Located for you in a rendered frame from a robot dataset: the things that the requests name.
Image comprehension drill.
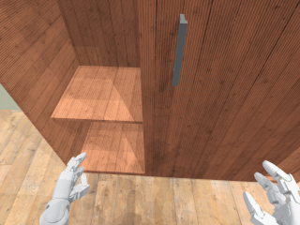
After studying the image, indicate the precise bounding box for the wardrobe door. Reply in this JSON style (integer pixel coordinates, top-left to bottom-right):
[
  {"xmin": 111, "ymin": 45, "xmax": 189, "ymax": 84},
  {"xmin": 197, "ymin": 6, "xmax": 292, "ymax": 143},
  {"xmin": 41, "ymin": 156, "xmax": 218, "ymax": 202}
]
[
  {"xmin": 137, "ymin": 0, "xmax": 300, "ymax": 183},
  {"xmin": 266, "ymin": 147, "xmax": 300, "ymax": 177}
]

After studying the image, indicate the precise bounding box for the left robot hand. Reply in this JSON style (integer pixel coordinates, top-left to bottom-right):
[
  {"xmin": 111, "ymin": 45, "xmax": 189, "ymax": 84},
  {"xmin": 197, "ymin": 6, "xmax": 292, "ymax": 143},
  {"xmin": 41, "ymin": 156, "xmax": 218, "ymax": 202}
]
[{"xmin": 52, "ymin": 152, "xmax": 90, "ymax": 203}]

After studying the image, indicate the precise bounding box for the left robot forearm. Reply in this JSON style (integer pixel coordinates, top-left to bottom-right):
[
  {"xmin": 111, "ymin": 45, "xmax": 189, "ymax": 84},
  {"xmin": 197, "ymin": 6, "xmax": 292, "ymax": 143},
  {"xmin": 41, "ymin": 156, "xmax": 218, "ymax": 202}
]
[{"xmin": 39, "ymin": 198, "xmax": 70, "ymax": 225}]

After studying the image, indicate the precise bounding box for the handle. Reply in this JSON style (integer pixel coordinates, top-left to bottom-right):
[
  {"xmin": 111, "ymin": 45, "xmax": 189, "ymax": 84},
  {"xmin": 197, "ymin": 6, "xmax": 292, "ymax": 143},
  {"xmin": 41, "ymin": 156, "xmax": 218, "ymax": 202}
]
[{"xmin": 172, "ymin": 14, "xmax": 188, "ymax": 86}]

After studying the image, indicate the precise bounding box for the right robot hand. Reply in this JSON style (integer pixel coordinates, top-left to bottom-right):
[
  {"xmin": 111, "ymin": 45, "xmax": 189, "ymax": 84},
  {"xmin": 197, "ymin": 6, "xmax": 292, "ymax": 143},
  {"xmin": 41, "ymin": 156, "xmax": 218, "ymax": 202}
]
[{"xmin": 243, "ymin": 160, "xmax": 300, "ymax": 225}]

